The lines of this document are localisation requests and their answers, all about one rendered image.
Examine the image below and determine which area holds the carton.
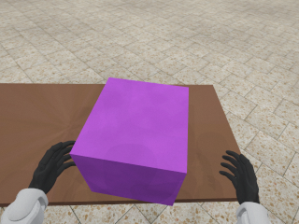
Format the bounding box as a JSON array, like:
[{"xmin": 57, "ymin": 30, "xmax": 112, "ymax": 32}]
[{"xmin": 69, "ymin": 77, "xmax": 189, "ymax": 206}]

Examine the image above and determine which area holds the robot right forearm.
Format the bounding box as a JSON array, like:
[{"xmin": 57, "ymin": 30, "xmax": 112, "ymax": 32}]
[{"xmin": 235, "ymin": 202, "xmax": 272, "ymax": 224}]

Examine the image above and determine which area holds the robot right hand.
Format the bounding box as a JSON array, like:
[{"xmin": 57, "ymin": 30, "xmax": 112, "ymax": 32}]
[{"xmin": 219, "ymin": 150, "xmax": 260, "ymax": 204}]

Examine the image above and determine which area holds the robot left hand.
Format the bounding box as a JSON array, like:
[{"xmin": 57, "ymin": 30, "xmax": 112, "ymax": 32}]
[{"xmin": 28, "ymin": 140, "xmax": 76, "ymax": 194}]

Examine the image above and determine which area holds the robot left forearm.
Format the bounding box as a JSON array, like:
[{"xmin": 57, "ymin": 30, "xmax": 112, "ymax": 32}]
[{"xmin": 0, "ymin": 188, "xmax": 49, "ymax": 224}]

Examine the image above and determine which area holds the table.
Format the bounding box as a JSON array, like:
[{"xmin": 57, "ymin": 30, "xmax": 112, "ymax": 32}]
[{"xmin": 0, "ymin": 83, "xmax": 260, "ymax": 207}]

